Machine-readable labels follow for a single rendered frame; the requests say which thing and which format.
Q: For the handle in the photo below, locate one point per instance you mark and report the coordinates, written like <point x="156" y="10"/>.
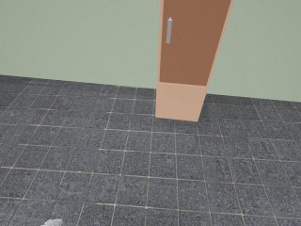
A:
<point x="168" y="31"/>

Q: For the cupboard door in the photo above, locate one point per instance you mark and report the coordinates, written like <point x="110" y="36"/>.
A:
<point x="195" y="33"/>

